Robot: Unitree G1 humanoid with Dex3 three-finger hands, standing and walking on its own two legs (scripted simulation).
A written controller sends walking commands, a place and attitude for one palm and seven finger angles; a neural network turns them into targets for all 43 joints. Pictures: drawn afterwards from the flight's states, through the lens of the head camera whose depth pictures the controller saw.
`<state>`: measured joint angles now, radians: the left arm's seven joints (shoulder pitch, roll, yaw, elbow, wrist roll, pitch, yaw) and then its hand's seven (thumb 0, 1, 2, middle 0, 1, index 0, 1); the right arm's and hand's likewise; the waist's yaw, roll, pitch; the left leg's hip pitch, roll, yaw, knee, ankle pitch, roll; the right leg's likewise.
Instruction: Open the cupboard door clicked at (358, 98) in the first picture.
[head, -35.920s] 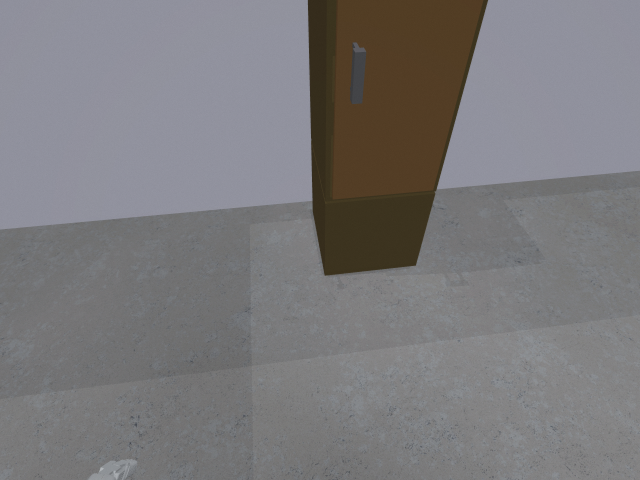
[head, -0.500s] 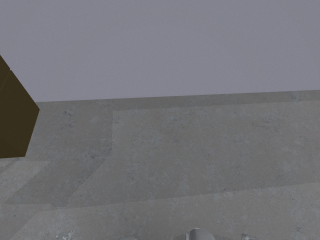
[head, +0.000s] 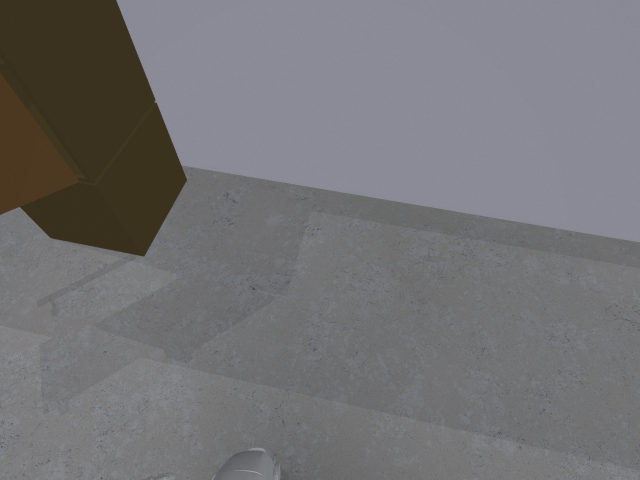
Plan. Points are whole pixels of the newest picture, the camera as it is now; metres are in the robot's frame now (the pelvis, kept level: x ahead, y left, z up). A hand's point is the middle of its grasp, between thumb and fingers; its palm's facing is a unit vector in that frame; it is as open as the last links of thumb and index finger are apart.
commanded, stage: turn to face it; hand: left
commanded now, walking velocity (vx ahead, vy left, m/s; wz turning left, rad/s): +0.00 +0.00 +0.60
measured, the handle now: out of the picture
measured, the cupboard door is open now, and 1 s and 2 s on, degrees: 48 48 48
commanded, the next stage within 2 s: take the last steps up to it in 1.00 s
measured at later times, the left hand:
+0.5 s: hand out of the picture +0.09 +0.23 -0.15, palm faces +0.26 -0.93 -0.26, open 7.4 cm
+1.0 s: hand out of the picture -0.05 +0.21 -0.19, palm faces +0.55 -0.80 -0.24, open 7.3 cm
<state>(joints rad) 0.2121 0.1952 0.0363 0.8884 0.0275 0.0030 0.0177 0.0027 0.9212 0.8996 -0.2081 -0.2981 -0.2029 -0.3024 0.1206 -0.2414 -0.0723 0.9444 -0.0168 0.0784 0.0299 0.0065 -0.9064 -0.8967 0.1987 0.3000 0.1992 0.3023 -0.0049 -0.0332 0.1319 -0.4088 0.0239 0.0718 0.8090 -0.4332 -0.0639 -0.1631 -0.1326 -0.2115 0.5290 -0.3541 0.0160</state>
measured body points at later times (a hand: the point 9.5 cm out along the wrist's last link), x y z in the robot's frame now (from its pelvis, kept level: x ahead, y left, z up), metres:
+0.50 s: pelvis +0.03 +0.00 +0.00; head +0.08 +0.01 +0.44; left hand +0.08 +0.28 -0.13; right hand +0.16 -0.23 -0.15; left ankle +0.02 +0.12 -0.74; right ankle +0.05 -0.14 -0.72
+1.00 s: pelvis +0.04 +0.02 -0.01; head +0.07 +0.07 +0.43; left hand -0.08 +0.25 -0.17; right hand +0.29 -0.13 -0.13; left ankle +0.00 +0.10 -0.74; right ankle +0.06 -0.13 -0.69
